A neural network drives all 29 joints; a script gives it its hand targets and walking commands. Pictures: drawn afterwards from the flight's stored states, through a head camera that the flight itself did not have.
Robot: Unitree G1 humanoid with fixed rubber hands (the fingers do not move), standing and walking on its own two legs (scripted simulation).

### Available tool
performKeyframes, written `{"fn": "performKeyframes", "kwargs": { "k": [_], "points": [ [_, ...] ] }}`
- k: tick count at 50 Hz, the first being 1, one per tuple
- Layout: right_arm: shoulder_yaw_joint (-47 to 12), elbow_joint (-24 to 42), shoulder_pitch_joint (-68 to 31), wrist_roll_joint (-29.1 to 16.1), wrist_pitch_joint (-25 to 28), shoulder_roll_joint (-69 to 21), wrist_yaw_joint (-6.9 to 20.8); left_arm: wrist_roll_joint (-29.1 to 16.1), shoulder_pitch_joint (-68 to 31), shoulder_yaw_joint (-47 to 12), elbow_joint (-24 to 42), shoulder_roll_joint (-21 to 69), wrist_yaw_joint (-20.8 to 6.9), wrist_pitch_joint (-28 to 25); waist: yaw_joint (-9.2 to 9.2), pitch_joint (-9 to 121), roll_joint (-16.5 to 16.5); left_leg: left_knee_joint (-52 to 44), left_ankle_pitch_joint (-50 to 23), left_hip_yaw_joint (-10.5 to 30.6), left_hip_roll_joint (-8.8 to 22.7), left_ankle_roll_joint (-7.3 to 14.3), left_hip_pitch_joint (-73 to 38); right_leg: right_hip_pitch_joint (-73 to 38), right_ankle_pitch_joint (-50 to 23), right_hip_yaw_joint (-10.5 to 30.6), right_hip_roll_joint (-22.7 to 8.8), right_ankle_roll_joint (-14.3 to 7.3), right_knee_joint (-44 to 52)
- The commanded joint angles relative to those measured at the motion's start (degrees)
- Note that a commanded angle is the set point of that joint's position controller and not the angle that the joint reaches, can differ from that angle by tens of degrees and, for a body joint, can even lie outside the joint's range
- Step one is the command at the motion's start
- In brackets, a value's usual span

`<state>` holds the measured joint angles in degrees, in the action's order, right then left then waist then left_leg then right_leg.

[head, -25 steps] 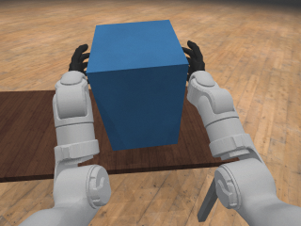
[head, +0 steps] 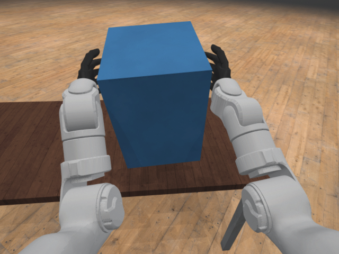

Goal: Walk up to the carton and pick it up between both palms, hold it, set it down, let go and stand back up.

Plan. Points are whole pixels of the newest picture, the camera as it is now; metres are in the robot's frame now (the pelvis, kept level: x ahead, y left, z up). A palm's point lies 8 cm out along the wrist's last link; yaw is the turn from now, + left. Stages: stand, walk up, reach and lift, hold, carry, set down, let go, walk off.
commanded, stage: hold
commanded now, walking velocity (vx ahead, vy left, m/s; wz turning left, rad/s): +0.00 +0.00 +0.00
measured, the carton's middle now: (157, 98) +0.39 +0.01 +0.22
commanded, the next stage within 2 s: none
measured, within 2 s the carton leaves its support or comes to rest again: neither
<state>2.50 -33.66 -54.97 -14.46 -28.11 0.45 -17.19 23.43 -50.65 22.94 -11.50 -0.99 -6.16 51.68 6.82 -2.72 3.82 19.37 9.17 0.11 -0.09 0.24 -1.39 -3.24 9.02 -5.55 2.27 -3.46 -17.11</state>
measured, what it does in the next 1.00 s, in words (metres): stands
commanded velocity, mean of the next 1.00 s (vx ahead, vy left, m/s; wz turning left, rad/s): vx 0.00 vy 0.00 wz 0.00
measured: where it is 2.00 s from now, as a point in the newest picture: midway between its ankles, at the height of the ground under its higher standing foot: outside the picture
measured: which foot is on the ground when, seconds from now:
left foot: down 0.00-1.00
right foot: down 0.00-1.00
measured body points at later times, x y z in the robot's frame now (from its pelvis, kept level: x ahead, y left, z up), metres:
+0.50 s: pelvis +0.00 +0.00 +0.00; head -0.07 +0.02 +0.44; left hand +0.38 +0.15 +0.27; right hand +0.38 -0.12 +0.27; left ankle +0.03 +0.12 -0.75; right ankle +0.02 -0.08 -0.75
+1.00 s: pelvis +0.00 +0.00 +0.00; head -0.06 +0.03 +0.44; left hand +0.39 +0.15 +0.27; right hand +0.38 -0.12 +0.27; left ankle +0.03 +0.12 -0.75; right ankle +0.02 -0.08 -0.75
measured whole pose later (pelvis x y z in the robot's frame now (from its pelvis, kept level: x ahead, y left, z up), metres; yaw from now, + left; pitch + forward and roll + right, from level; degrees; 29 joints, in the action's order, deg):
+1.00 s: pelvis +0.00 +0.00 +0.00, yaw +0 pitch -12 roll +0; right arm 1.1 -32.2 -53.7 -15.7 -28.6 1.1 -17.6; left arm 23.6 -49.3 22.3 -9.8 -0.4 -6.0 52.1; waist 7.1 -3.1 3.5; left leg 19.3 9.4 -0.1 -0.2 0.5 -2.0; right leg -3.9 9.2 -5.0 2.3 -3.2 -17.0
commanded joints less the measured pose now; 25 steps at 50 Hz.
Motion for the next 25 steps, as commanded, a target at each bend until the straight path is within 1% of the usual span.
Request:
{"fn": "performKeyframes", "kwargs": {
  "k": [1,3,4,6,8,11,12,13,15,16,17,19,21,22,23,24,25],
  "points": [
    [-17.26,14.30,-40.65,-6.51,1.71,-30.25,6.19,-9.49,-37.58,-23.45,4.99,27.29,-7.16,-3.08,0.81,22.42,-5.59,-3.31,-8.36,-1.65,-1.63,-0.71,1.56,-9.26,-13.45,1.44,0.03,7.14,0.37],
    [-17.43,14.78,-41.05,-6.57,1.75,-30.25,6.15,-9.63,-37.65,-23.93,5.12,27.69,-7.12,-3.01,0.70,22.88,-5.72,-3.33,-8.62,-1.58,-1.62,-0.88,1.40,-9.26,-13.44,1.49,0.03,7.12,0.38],
    [-17.64,15.34,-40.71,-6.75,1.80,-30.10,6.12,-9.78,-37.13,-24.46,5.66,28.08,-7.06,-2.89,0.99,23.16,-6.30,-3.15,-9.49,-1.53,-1.60,-0.94,0.99,-9.45,-14.46,1.65,-0.06,7.08,0.33],
    [-17.35,15.55,-40.84,-6.78,1.75,-30.11,6.18,-9.88,-37.60,-24.59,6.08,28.18,-7.08,-2.87,1.09,22.78,-6.58,-3.09,-8.96,-1.36,-1.53,-1.10,0.70,-8.57,-13.63,1.61,-0.10,6.95,0.46],
    [-18.00,16.28,-41.11,-6.82,1.80,-29.98,6.19,-9.88,-36.88,-24.63,5.98,28.17,-7.01,-2.82,0.84,22.82,-5.96,-2.90,-9.98,-1.34,-1.40,-1.04,0.66,-9.05,-14.13,1.30,0.17,7.01,0.44],
    [-18.52,16.70,-40.78,-7.25,1.76,-30.56,6.23,-10.27,-37.48,-25.27,7.92,28.00,-6.70,-3.01,0.51,23.85,-5.78,-2.90,-10.24,-1.34,-1.51,-1.09,-0.11,-8.85,-14.38,1.35,0.19,7.08,0.32],
    [-18.29,16.12,-40.69,-6.90,1.61,-30.37,6.28,-10.03,-37.22,-24.90,7.08,28.20,-6.61,-2.85,0.43,22.96,-5.70,-3.21,-9.54,-1.31,-1.39,-0.94,0.15,-8.51,-13.58,1.38,0.22,6.97,0.38],
    [-17.99,15.23,-41.17,-6.62,1.46,-30.05,6.38,-9.30,-36.99,-23.68,5.38,27.60,-6.67,-2.70,-0.03,21.50,-5.10,-3.62,-7.53,-1.65,-1.29,-0.60,1.04,-8.26,-11.47,1.51,0.22,6.97,0.79],
    [-17.66,14.93,-40.75,-6.05,1.58,-29.98,6.60,-8.94,-36.27,-23.46,4.76,27.50,-6.72,-2.51,-0.26,20.86,-5.01,-4.16,-6.60,-1.59,-1.10,-0.28,2.04,-8.46,-10.73,1.56,0.09,6.98,0.88],
    [-17.83,15.01,-40.80,-5.99,1.65,-30.17,6.72,-9.24,-36.61,-23.39,5.45,27.30,-6.75,-2.64,-0.46,21.36,-4.49,-4.23,-6.31,-1.81,-1.12,-0.10,1.98,-8.77,-10.64,1.40,0.10,7.06,0.76],
    [-17.94,15.03,-40.96,-6.04,1.69,-30.46,6.79,-9.28,-36.99,-23.57,5.72,27.38,-6.71,-2.71,-0.66,21.74,-4.65,-4.42,-6.18,-1.87,-1.13,-0.10,2.23,-8.68,-10.38,1.51,0.18,6.96,0.75],
    [-18.07,16.16,-41.84,-6.40,2.10,-30.81,6.91,-9.99,-37.46,-24.17,6.44,27.85,-6.54,-3.03,-0.64,23.33,-4.81,-3.97,-7.44,-1.79,-1.20,-0.04,1.82,-8.77,-11.56,1.56,0.19,6.97,0.51],
    [-18.25,16.40,-42.33,-6.29,2.13,-30.79,6.80,-10.04,-37.87,-24.02,6.19,27.69,-6.39,-3.12,-0.62,24.14,-4.73,-3.77,-7.02,-1.88,-1.38,0.06,1.50,-9.02,-10.96,1.54,0.23,7.08,0.69],
    [-18.08,15.93,-41.90,-6.21,1.97,-31.16,6.76,-9.98,-37.81,-23.77,5.55,27.54,-6.35,-3.10,-0.39,23.22,-4.43,-3.81,-6.60,-1.95,-1.41,0.14,1.73,-8.73,-11.17,1.58,0.17,7.10,0.73],
    [-17.50,14.34,-41.72,-5.69,1.72,-30.91,6.75,-9.45,-38.22,-22.96,4.55,27.10,-6.51,-3.16,-0.39,21.89,-4.54,-4.26,-5.07,-2.09,-1.44,0.30,2.60,-8.47,-9.61,1.69,0.08,7.15,1.09],
    [-16.72,13.49,-40.95,-5.18,1.72,-30.55,6.84,-9.47,-38.31,-23.26,4.15,27.28,-6.68,-3.27,0.08,21.08,-4.60,-4.73,-3.56,-1.98,-1.30,0.33,2.87,-7.78,-8.44,1.67,-0.12,7.11,1.15],
    [-16.59,13.38,-41.06,-5.04,1.84,-30.73,6.87,-9.63,-38.44,-22.97,4.20,27.04,-6.80,-3.35,0.06,21.37,-4.40,-4.78,-3.04,-2.00,-1.43,0.54,3.12,-7.71,-8.12,1.87,-0.44,7.26,1.30]
  ]
}}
